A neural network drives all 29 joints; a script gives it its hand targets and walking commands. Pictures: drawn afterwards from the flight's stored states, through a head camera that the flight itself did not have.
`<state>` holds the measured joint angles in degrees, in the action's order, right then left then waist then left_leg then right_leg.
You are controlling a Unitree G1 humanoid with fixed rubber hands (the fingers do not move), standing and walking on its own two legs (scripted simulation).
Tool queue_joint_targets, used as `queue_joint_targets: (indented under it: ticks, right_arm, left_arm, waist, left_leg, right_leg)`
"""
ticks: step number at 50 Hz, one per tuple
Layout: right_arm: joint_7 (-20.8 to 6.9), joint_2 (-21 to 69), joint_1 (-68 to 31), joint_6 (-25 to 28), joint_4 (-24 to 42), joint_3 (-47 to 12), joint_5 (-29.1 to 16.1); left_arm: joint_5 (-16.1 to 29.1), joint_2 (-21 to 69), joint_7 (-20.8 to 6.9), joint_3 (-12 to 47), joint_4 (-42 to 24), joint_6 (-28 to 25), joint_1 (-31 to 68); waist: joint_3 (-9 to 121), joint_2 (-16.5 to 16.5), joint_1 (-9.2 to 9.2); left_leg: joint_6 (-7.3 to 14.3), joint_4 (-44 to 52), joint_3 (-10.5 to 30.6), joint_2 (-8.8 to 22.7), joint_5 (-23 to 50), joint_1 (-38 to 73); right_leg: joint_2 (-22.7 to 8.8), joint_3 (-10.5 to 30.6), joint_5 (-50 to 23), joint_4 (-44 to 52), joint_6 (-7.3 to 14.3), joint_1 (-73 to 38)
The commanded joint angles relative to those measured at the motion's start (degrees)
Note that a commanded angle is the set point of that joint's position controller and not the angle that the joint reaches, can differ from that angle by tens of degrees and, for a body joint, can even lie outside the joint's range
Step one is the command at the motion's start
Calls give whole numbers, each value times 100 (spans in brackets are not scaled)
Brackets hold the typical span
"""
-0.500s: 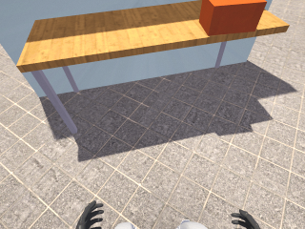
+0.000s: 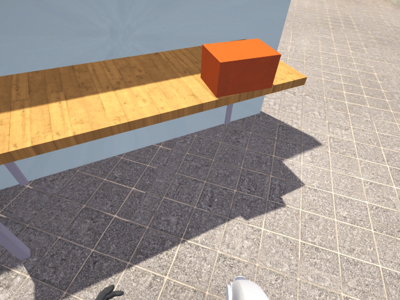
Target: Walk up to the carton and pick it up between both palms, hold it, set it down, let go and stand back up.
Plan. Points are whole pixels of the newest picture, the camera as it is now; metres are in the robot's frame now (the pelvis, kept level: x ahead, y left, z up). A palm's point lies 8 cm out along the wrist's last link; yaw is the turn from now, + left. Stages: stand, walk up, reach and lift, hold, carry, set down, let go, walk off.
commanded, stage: walk up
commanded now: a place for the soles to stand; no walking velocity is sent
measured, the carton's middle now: (238, 66) +1.05 -0.20 -0.01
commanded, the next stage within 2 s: none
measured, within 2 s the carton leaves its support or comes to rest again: neither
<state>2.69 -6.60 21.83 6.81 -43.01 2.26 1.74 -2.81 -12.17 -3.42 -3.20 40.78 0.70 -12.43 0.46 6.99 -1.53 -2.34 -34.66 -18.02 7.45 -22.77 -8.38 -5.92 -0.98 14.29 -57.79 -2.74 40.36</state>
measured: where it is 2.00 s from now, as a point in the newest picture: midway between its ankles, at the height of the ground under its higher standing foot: (237, 251)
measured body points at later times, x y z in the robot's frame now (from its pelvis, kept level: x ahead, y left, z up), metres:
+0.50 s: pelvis +0.20 -0.06 +0.00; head +0.20 -0.06 +0.45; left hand +0.28 +0.17 -0.12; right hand +0.35 -0.24 -0.12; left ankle +0.28 +0.06 -0.69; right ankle +0.20 -0.14 -0.72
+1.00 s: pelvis +0.36 -0.15 -0.02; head +0.36 -0.14 +0.43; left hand +0.53 +0.06 -0.12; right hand +0.40 -0.38 -0.14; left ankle +0.31 +0.05 -0.72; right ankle +0.47 -0.24 -0.72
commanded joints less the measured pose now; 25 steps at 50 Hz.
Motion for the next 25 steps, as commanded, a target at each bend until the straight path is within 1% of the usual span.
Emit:
queue_joint_targets:
  ticks: [1, 3, 4, 5, 6, 7, 8, 9, 10, 11, 12, 13, 14, 15, 16, 18, 19, 20, 21, 22, 23, 24, 25]
  right_arm:
    - [-80, -957, -362, 83, 604, 253, -37]
    - [-94, -1095, -300, -64, 645, 292, -45]
    - [-105, -1153, -278, -138, 674, 300, -37]
    - [-136, -1151, -294, -211, 658, 266, -42]
    - [-198, -980, -73, -268, 599, 187, -51]
    - [-289, -671, 341, -294, 633, 38, -77]
    - [-350, -664, 341, -340, 1048, 37, -108]
    - [-344, -822, -504, -374, 1356, 120, -67]
    - [-331, -705, -734, -359, 1387, 66, -105]
    - [-308, -564, -553, -349, 1257, 20, -120]
    - [-282, -603, -330, -354, 1083, 56, -88]
    - [-264, -664, -124, -380, 938, 108, -29]
    - [-260, -684, -21, -414, 850, 144, 13]
    - [-259, -660, -6, -455, 798, 155, 56]
    - [-258, -603, -55, -491, 767, 146, 91]
    - [-261, -500, -290, -520, 783, 101, 119]
    - [-264, -449, -419, -512, 809, 72, 117]
    - [-279, -374, -545, -488, 844, 30, 110]
    - [-304, -285, -633, -454, 870, -9, 97]
    - [-324, -205, -660, -420, 882, -31, 77]
    - [-334, -162, -669, -389, 900, -32, 60]
    - [-321, -135, -663, -358, 931, -19, 51]
    - [-290, -133, -606, -318, 980, 9, 53]
  left_arm:
    - [-39, 384, -100, 204, -881, -311, 845]
    - [-97, 340, -90, 163, -972, -340, 796]
    - [-117, 263, -61, 99, -985, -359, 560]
    - [-135, 109, -10, -19, -940, -402, 38]
    - [-158, -190, 72, -188, -803, -447, -659]
    - [-266, -553, 195, -369, -816, -476, -1151]
    - [-139, -1023, 316, -530, -1032, -510, -1239]
    - [58, -979, 475, -533, -1159, -484, -1216]
    - [106, -921, 582, -442, -1157, -469, -939]
    - [75, -750, 635, -362, -1199, -463, -553]
    - [72, -424, 641, -256, -1192, -504, -290]
    - [80, -148, 596, -156, -1137, -576, -132]
    - [50, -18, 542, -109, -1088, -647, -56]
    - [21, 17, 509, -97, -1040, -711, -14]
    - [21, 9, 493, -101, -970, -757, 27]
    - [38, -20, 485, -101, -802, -805, 37]
    - [40, -29, 484, -91, -724, -809, 24]
    - [44, -40, 479, -80, -663, -796, 28]
    - [44, -73, 465, -78, -620, -766, 52]
    - [33, -147, 442, -91, -588, -719, 86]
    - [21, -239, 413, -116, -552, -664, 76]
    - [30, -312, 385, -134, -500, -597, 25]
    - [52, -345, 359, -128, -445, -527, 9]
  waist:
    - [-437, -1701, -141]
    - [-457, -1635, -134]
    - [-369, -1528, -28]
    - [-139, -1167, 268]
    - [357, -536, 539]
    - [1171, 339, 714]
    - [1634, 918, 797]
    - [1573, 80, 1123]
    - [1201, -40, 1005]
    - [918, -18, 754]
    - [756, 6, 544]
    - [654, 71, 380]
    - [630, 28, 278]
    - [606, -75, 235]
    - [512, -108, 224]
    - [263, -126, 244]
    - [149, -109, 256]
    - [77, -75, 263]
    - [53, -19, 266]
    - [65, 54, 258]
    - [90, 103, 266]
    - [94, 113, 272]
    - [61, -11, 206]
  left_leg:
    - [871, 1983, 602, 1160, 974, -564]
    - [878, 1731, 712, 1277, 1137, -257]
    - [842, 1370, 736, 1302, 1409, -140]
    - [766, 498, 564, 1145, 1946, -283]
    - [617, -838, 376, 733, 2248, -564]
    - [375, -2525, 415, 420, 943, -1552]
    - [110, -4196, 1045, -526, -1210, -2662]
    - [113, -4766, 1947, -627, -931, -3106]
    - [114, -5252, 2243, -510, -561, -3372]
    - [92, -5408, 2190, -300, -325, -3462]
    - [75, -5195, 2183, -170, -221, -3316]
    - [37, -4928, 2213, -87, -159, -3039]
    - [3, -4790, 2212, -82, -170, -2866]
    - [-40, -4684, 2194, -91, -201, -2839]
    - [-80, -4517, 2160, -81, -182, -2901]
    - [-127, -3888, 2094, -14, -46, -3110]
    - [-132, -3415, 2046, 23, 17, -3164]
    - [-98, -2858, 1957, 56, 107, -3067]
    - [-28, -2345, 1818, 36, 173, -2819]
    - [64, -1922, 1644, -44, 153, -2482]
    - [163, -1646, 1464, -162, 125, -2164]
    - [280, -1453, 1308, -261, 149, -1883]
    - [411, -1157, 1179, -331, 290, -1558]
  right_leg:
    - [98, -604, -276, 1153, 352, -770]
    - [129, -691, -74, 1583, 520, -1015]
    - [213, -711, 47, 1830, 593, -1350]
    - [374, -741, -167, 2202, 687, -2166]
    - [591, -630, -152, 2311, 807, -3221]
    - [-290, 763, 744, 2258, 1059, -4370]
    - [-1489, 3489, 1180, 3359, 1653, -4741]
    - [-1775, 4057, 809, 4025, 1755, -4604]
    - [-1858, 3332, 175, 3915, 1722, -4300]
    - [-1812, 2678, -212, 3678, 1709, -3896]
    - [-1673, 2229, -367, 3602, 1666, -3427]
    - [-1551, 1876, -452, 3671, 1639, -2982]
    - [-1518, 1724, -386, 3754, 1646, -2746]
    - [-1548, 1651, -269, 3842, 1704, -2629]
    - [-1563, 1520, -101, 3950, 1776, -2539]
    - [-1541, 1217, 137, 4139, 1868, -2473]
    - [-1502, 1009, 144, 4172, 1852, -2488]
    - [-1400, 749, 138, 4145, 1786, -2453]
    - [-1264, 461, 147, 4078, 1702, -2356]
    - [-1139, 177, 203, 3996, 1631, -2223]
    - [-1077, -8, 349, 3944, 1590, -2119]
    - [-1063, -74, 567, 3879, 1575, -2052]
    - [-1032, -165, 780, 3724, 1530, -1944]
